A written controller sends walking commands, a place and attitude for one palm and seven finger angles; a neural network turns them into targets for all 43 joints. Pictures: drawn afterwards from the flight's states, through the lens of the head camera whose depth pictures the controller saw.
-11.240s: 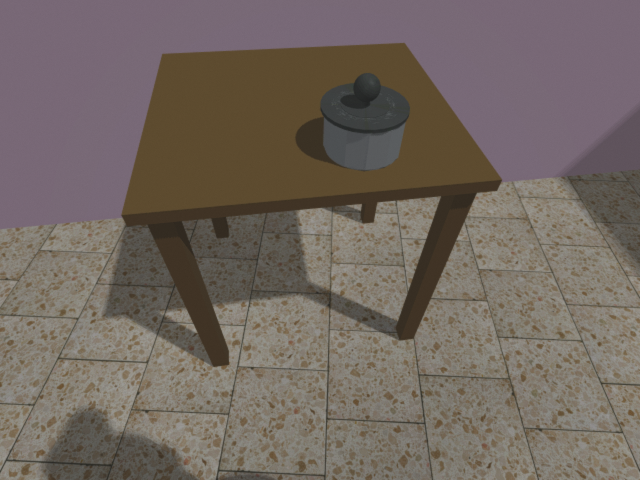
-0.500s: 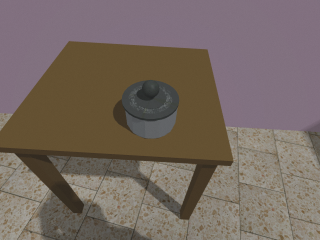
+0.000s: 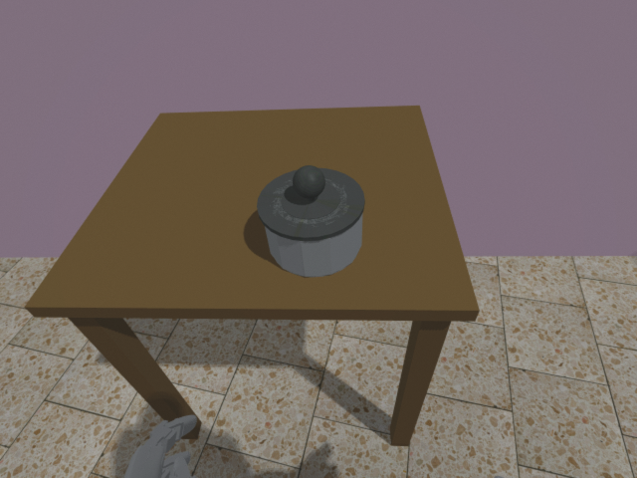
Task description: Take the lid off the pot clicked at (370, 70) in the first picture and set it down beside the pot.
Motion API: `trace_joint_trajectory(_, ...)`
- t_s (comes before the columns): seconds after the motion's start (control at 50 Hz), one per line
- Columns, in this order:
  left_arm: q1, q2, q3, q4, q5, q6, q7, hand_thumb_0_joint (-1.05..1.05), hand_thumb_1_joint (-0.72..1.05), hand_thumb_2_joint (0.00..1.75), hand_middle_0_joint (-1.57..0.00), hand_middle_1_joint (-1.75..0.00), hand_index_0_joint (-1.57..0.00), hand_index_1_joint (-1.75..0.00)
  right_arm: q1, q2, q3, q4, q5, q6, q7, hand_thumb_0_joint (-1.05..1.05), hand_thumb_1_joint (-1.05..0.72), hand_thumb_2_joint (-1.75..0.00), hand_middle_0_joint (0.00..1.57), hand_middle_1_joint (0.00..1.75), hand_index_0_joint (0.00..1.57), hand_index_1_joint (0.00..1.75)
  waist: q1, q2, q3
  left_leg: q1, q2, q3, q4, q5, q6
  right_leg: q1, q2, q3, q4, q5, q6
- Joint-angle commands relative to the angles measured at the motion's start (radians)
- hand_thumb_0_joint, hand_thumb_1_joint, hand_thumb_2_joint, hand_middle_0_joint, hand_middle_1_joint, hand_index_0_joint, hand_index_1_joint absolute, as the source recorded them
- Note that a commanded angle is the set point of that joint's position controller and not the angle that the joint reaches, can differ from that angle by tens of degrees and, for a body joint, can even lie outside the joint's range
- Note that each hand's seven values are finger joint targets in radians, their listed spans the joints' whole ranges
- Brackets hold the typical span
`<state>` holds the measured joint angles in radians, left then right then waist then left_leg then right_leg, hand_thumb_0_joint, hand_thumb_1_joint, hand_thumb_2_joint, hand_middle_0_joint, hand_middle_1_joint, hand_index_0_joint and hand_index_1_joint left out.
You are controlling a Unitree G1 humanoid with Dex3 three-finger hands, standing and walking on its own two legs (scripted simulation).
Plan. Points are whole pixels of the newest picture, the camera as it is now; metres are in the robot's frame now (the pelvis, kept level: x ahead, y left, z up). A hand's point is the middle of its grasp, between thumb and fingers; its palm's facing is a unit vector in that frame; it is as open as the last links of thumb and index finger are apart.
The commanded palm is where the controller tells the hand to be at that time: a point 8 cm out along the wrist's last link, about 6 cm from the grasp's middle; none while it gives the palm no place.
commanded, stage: lift the closed hand beside the body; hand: left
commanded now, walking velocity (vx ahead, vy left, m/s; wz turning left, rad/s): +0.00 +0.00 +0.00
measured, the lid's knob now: (309, 182) +0.53 +0.04 +0.10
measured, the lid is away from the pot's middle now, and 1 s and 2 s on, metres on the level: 0.01 0.01 0.01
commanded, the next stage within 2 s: raise the hand higher, near the body in 0.42 s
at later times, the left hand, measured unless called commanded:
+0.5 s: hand out of the picture +0.12 +0.20 +0.00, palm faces +0.23 -0.92 -0.33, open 3.0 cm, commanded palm +0.07 +0.25 +0.04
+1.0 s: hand (115, 447) +0.15 +0.22 +0.06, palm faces +0.26 -0.88 -0.41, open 3.1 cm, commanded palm +0.10 +0.26 +0.10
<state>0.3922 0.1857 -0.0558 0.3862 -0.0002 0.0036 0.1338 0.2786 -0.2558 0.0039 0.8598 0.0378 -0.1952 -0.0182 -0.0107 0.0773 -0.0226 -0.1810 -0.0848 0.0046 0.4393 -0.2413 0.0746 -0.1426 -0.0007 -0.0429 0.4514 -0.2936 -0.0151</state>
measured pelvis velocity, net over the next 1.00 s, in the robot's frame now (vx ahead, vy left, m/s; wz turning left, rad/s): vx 0.00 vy -0.01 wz -0.01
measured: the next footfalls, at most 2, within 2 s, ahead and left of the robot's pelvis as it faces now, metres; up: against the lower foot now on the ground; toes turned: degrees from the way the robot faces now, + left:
none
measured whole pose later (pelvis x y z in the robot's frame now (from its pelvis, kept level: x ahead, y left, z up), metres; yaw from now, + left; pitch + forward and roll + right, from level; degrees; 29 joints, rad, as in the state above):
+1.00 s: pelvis +0.00 -0.01 +0.00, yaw -1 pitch -2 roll +0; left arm 0.68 0.30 0.17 -0.30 -0.02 -0.08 0.08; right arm 0.19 -0.22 -0.01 0.59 0.02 -0.11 -0.06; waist 0.06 0.05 0.01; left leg -0.14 -0.05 0.01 0.42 -0.25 0.06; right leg -0.08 0.03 -0.04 0.39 -0.27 -0.03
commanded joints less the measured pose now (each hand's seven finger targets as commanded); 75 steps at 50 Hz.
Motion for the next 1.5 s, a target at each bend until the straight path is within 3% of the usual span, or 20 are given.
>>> trace_joint_trajectory(0.0, 0.373, 0.05, 0.105, -0.084, -0.001, -0.038, -0.069, 0.0, 0.9, 0.9, -0.68, -0.83, -0.68, -0.83, -0.174, -0.099, -0.071, -0.272, -0.019, 0.009, 0.024, 0.0, -0.9, -0.9, 0.2, 0.3, 0.2, 0.3, 0.087, -0.344, 0.053, -0.056, 0.103, -0.058, -0.047, 0.21, -0.057, -0.083, -0.01, -0.022, -0.056, 0.167, -0.006)
trace_joint_trajectory(0.06, 0.255, 0.205, 0.231, -0.432, -0.029, -0.111, -0.077, 0.0, 0.9, 0.9, -0.82, -0.97, -0.82, -0.97, -0.223, -0.088, -0.052, -0.394, -0.012, 0.022, 0.01, 0.0, -0.9, -0.9, 0.2, 0.3, 0.2, 0.3, 0.084, -0.14, 0.004, -0.03, 0.09, -0.028, -0.064, 0.132, -0.062, -0.038, -0.025, 0.013, -0.079, 0.113, -0.01)
trace_joint_trajectory(0.1, 0.13, 0.174, 0.203, -0.491, -0.029, -0.13, -0.071, 0.0, 0.9, 0.9, -0.9, -1.07, -0.9, -1.07, -0.211, -0.066, -0.037, -0.413, -0.014, 0.029, -0.006, 0.0, -0.9, -0.9, 0.2, 0.3, 0.2, 0.3, 0.051, -0.024, 0.044, -0.004, 0.087, -0.02, -0.064, 0.083, -0.054, -0.088, -0.02, 0.027, -0.096, 0.09, -0.01)
trace_joint_trajectory(0.14, 0.076, 0.153, 0.189, -0.464, -0.028, -0.129, -0.067, 0.0, 0.9, 0.9, -0.99, -1.16, -0.99, -1.16, -0.188, -0.067, -0.035, -0.419, -0.015, 0.045, -0.016, 0.0, -0.9, -0.9, 0.2, 0.3, 0.2, 0.3, 0.021, -0.002, 0.101, -0.017, 0.084, -0.021, -0.054, 0.017, -0.051, -0.144, -0.013, 0.025, -0.121, 0.05, -0.008)
trace_joint_trajectory(0.2, 0.09, 0.131, 0.165, -0.544, -0.037, -0.141, -0.07, 0.0, 0.9, 0.9, -1.12, -1.31, -1.12, -1.31, -0.174, -0.062, -0.031, -0.449, -0.017, 0.049, -0.029, 0.0, -0.9, -0.9, 0.2, 0.3, 0.2, 0.3, 0.025, 0.038, 0.04, 0.035, 0.076, -0.018, -0.047, -0.001, -0.043, -0.124, -0.009, 0.034, -0.13, 0.033, -0.011)
trace_joint_trajectory(0.26, 0.121, 0.156, 0.18, -0.683, -0.043, -0.148, -0.064, 0.0, 0.9, 0.9, -1.26, -1.45, -1.26, -1.45, -0.173, -0.063, -0.025, -0.474, -0.025, 0.041, -0.038, 0.0, -0.9, -0.9, 0.2, 0.3, 0.2, 0.3, 0.033, 0.024, -0.052, 0.076, 0.075, -0.026, -0.041, 0.03, -0.039, -0.076, -0.006, 0.031, -0.129, 0.053, -0.011)
trace_joint_trajectory(0.36, 0.186, 0.152, 0.208, -0.584, -0.039, -0.126, -0.056, 0.0, 0.9, 0.9, -1.3, -1.5, -1.3, -1.5, -0.175, -0.068, -0.031, -0.452, -0.025, 0.053, -0.049, 0.0, -0.9, -0.9, 0.2, 0.3, 0.2, 0.3, 0.031, -0.126, 0.036, 0.037, 0.077, -0.026, -0.033, 0.06, -0.032, -0.101, 0.0, 0.023, -0.145, 0.074, -0.003)
trace_joint_trajectory(0.48, 0.26, 0.238, 0.302, -0.757, -0.037, -0.136, -0.046, 0.0, 0.9, 0.9, -1.3, -1.5, -1.3, -1.5, -0.199, -0.052, -0.026, -0.446, -0.03, 0.039, -0.052, 0.0, -0.9, -0.9, 0.2, 0.3, 0.2, 0.3, 0.07, -0.01, -0.048, 0.087, 0.082, -0.033, -0.045, 0.165, -0.033, -0.015, -0.013, 0.028, -0.124, 0.165, -0.011)
trace_joint_trajectory(0.6, 0.349, 0.182, 0.27, -0.695, -0.029, -0.127, -0.06, 0.0, 0.9, 0.9, -1.3, -1.5, -1.3, -1.5, -0.215, -0.053, -0.04, -0.42, -0.024, 0.044, -0.047, 0.0, -0.9, -0.9, 0.2, 0.3, 0.2, 0.3, 0.067, -0.109, 0.009, 0.072, 0.088, -0.026, -0.04, 0.216, -0.028, -0.03, -0.011, 0.017, -0.119, 0.223, 0.0)
trace_joint_trajectory(0.7, 0.333, 0.259, 0.332, -0.851, -0.026, -0.148, -0.036, 0.0, 0.9, 0.9, -1.3, -1.5, -1.3, -1.5, -0.202, -0.05, -0.038, -0.423, -0.026, 0.02, -0.051, 0.0, -0.9, -0.9, 0.2, 0.3, 0.2, 0.3, 0.079, -0.019, -0.059, 0.112, 0.091, -0.036, -0.046, 0.25, -0.034, 0.0, -0.015, 0.02, -0.116, 0.224, -0.003)
trace_joint_trajectory(0.8, 0.347, 0.203, 0.299, -0.776, -0.028, -0.141, -0.047, 0.0, 0.9, 0.9, -1.3, -1.5, -1.3, -1.5, -0.213, -0.048, -0.045, -0.41, -0.02, 0.035, -0.049, 0.0, -0.9, -0.9, 0.2, 0.3, 0.2, 0.3, 0.065, -0.099, 0.041, 0.09, 0.094, -0.027, -0.046, 0.243, -0.031, -0.046, -0.01, 0.014, -0.126, 0.234, 0.0)
trace_joint_trajectory(0.92, 0.291, 0.268, 0.355, -0.923, -0.031, -0.155, -0.026, 0.0, 0.9, 0.9, -1.3, -1.5, -1.3, -1.5, -0.193, -0.049, -0.036, -0.427, -0.025, 0.024, -0.052, 0.0, -0.9, -0.9, 0.2, 0.3, 0.2, 0.3, 0.076, -0.004, -0.041, 0.136, 0.097, -0.04, -0.051, 0.278, -0.038, -0.004, -0.013, 0.019, -0.121, 0.242, -0.003)
trace_joint_trajectory(1.02, 0.291, 0.22, 0.316, -0.895, -0.033, -0.149, -0.041, 0.0, 0.9, 0.9, -1.3, -1.5, -1.3, -1.5, -0.199, -0.05, -0.035, -0.427, -0.023, 0.038, -0.039, 0.0, -0.9, -0.9, 0.2, 0.3, 0.2, 0.3, 0.066, -0.043, 0.013, 0.123, 0.102, -0.04, -0.051, 0.299, -0.041, -0.025, -0.008, 0.009, -0.117, 0.257, -0.003)
trace_joint_trajectory(1.12, 0.236, 0.275, 0.363, -0.987, -0.034, -0.159, -0.031, 0.0, 0.9, 0.9, -1.3, -1.5, -1.3, -1.5, -0.192, -0.055, -0.028, -0.44, -0.025, 0.035, -0.037, 0.0, -0.9, -0.9, 0.2, 0.3, 0.2, 0.3, 0.074, 0.004, -0.038, 0.142, 0.109, -0.055, -0.053, 0.321, -0.05, -0.002, -0.009, 0.011, -0.108, 0.254, -0.004)
trace_joint_trajectory(1.26, 0.182, 0.246, 0.343, -1.006, -0.043, -0.168, -0.038, 0.0, 0.9, 0.9, -1.3, -1.5, -1.3, -1.5, -0.208, -0.054, -0.019, -0.447, -0.02, 0.039, -0.029, 0.0, -0.9, -0.9, 0.2, 0.3, 0.2, 0.3, 0.065, -0.037, 0.002, 0.118, 0.111, -0.06, -0.066, 0.236, -0.048, -0.022, -0.007, 0.01, -0.119, 0.189, -0.006)
trace_joint_trajectory(1.38, 0.162, 0.298, 0.411, -0.998, -0.049, -0.176, -0.02, 0.0, 0.9, 0.9, -1.3, -1.5, -1.3, -1.5, -0.205, -0.054, -0.021, -0.432, -0.021, 0.034, -0.036, 0.0, -0.9, -0.9, 0.2, 0.3, 0.2, 0.3, 0.075, -0.049, -0.014, 0.115, 0.112, -0.061, -0.071, 0.207, -0.047, -0.011, -0.007, 0.016, -0.127, 0.168, -0.007)
trace_joint_trajectory(1.4, 0.084, 0.508, 0.341, -1.063, 0.389, -0.093, 0.008, 0.0, 0.87, 0.91, -1.29, -1.46, -1.29, -1.46, -0.24, -0.136, -0.004, -0.45, -0.038, 0.094, -0.023, 0.0, -0.9, -0.9, 0.2, 0.3, 0.2, 0.3, 0.076, 0.027, -0.001, -0.002, 0.091, -0.027, -0.041, 0.232, -0.047, -0.11, 0.021, 0.044, -0.063, 0.174, -0.01)
trace_joint_trajectory(1.42, 0.062, 0.407, 0.318, -1.129, 0.394, -0.044, 0.026, 0.0, 0.84, 0.92, -1.27, -1.43, -1.27, -1.43, -0.249, -0.094, -0.011, -0.494, -0.035, 0.125, -0.013, 0.0, -0.9, -0.9, 0.2, 0.3, 0.2, 0.3, 0.08, 0.088, -0.022, -0.016, 0.091, -0.019, -0.041, 0.251, -0.063, -0.092, 0.01, -0.004, -0.042, 0.16, -0.022)
trace_joint_trajectory(1.44, 0.039, 0.408, 0.305, -1.14, 0.399, -0.02, 0.034, 0.0, 0.81, 0.93, -1.26, -1.39, -1.26, -1.39, -0.266, -0.095, -0.009, -0.499, -0.026, 0.135, -0.008, 0.0, -0.9, -0.9, 0.2, 0.3, 0.2, 0.3, 0.071, 0.079, 0.004, -0.036, 0.09, -0.022, -0.034, 0.24, -0.063, -0.102, 0.015, 0.003, -0.043, 0.153, -0.026)
trace_joint_trajectory(1.48, 0.15, 0.462, 0.328, -1.019, 0.582, 0.038, 0.034, 0.0, 0.75, 0.96, -1.24, -1.32, -1.24, -1.32, -0.251, -0.103, -0.022, -0.481, -0.029, 0.175, 0.006, 0.0, -0.9, -0.9, 0.2, 0.3, 0.2, 0.3, 0.112, 0.053, -0.045, -0.045, 0.092, -0.027, -0.03, 0.197, -0.061, -0.084, 0.03, 0.025, -0.023, 0.098, -0.035)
